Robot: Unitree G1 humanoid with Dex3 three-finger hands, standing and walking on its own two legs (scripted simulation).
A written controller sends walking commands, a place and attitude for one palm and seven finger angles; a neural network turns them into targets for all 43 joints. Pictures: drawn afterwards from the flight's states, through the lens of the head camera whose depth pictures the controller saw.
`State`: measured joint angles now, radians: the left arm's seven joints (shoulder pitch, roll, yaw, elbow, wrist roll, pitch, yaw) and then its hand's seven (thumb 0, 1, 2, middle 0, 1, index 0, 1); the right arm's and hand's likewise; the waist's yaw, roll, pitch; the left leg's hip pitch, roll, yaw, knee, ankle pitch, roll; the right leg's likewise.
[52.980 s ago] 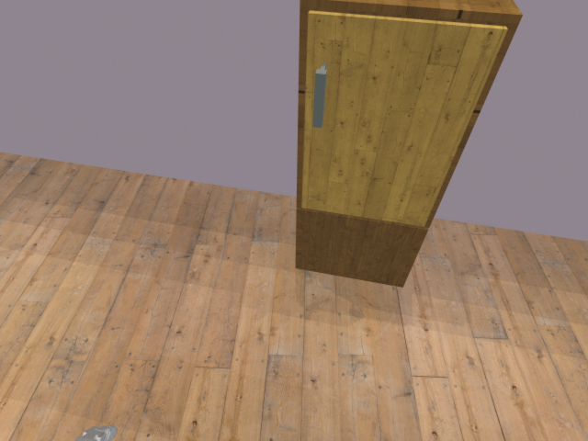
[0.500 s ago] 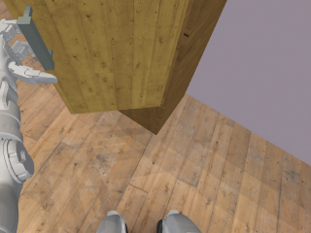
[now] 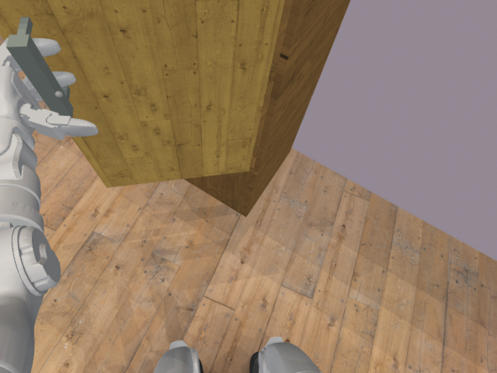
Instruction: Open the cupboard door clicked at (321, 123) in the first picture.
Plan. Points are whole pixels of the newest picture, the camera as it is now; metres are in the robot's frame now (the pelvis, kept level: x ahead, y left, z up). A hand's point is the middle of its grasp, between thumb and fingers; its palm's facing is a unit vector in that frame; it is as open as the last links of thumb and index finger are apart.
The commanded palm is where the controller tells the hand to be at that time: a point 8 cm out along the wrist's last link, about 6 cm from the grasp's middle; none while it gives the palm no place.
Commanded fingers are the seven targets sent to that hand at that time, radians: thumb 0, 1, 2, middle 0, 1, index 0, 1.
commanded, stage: slide the fingers in behind the handle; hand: left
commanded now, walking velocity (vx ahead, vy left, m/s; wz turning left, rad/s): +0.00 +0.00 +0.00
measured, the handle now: (46, 71) +0.56 +0.26 +0.10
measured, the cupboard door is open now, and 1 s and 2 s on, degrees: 42 42 81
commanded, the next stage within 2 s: close the thumb around the handle in 0.26 s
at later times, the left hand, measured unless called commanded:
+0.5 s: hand (59, 93) +0.52 +0.24 +0.10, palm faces +0.09 -1.00 +0.00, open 13.4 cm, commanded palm +0.50 +0.27 +0.10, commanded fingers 0.00 -0.05 0.49 -0.33 -1.25 -0.33 -1.25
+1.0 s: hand (59, 95) +0.52 +0.23 +0.10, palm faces +0.08 -1.00 +0.00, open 5.7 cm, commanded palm +0.49 +0.28 +0.10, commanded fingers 0.00 0.90 0.90 -0.40 -1.35 -0.40 -1.35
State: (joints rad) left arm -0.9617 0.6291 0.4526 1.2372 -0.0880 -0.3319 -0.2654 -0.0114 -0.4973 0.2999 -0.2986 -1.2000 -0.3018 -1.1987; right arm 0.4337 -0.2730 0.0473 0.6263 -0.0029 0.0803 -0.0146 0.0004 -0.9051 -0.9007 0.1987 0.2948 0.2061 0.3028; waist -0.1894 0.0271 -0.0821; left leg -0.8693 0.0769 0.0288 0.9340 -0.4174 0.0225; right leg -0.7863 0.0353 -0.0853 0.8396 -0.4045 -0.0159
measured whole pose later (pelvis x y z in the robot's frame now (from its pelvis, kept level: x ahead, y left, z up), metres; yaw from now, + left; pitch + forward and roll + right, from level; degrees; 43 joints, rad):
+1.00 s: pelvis +0.00 +0.01 +0.00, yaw +0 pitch +20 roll -4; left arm -0.93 0.58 0.43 1.19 -0.10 -0.34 -0.25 0.00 0.71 0.82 -0.38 -1.33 -0.38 -1.33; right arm 0.43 -0.27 0.04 0.63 -0.01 0.08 0.00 0.00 -0.91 -0.90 0.20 0.29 0.21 0.30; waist -0.18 0.03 -0.10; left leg -0.86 0.07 0.03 0.94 -0.43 0.03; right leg -0.78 0.03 -0.08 0.84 -0.41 0.00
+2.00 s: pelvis +0.02 -0.02 +0.03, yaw +2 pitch +6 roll +0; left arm 0.09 -0.05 -0.06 0.05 -0.02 -0.10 0.46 0.01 0.62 0.70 -0.36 -1.30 -0.38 -1.33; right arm 0.15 -0.16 0.04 0.51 -0.04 0.11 0.01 0.01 -0.91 -0.90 0.20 0.29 0.20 0.30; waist -0.01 0.02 -0.10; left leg -0.45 0.04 0.04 0.73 -0.38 -0.01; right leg -0.41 0.01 -0.07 0.72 -0.42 -0.04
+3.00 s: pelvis -0.01 -0.02 +0.02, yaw +4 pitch +5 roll +0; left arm -0.09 -0.08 -0.14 0.24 0.04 -0.17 0.56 -0.01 -0.49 0.30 -0.38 -0.77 -0.39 -0.74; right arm 0.18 -0.18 0.01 0.60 -0.06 0.07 -0.01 0.01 -0.91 -0.90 0.20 0.29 0.20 0.30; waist 0.01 0.03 -0.08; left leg -0.53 0.02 0.01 0.79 -0.36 0.00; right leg -0.47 -0.01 -0.10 0.79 -0.41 -0.03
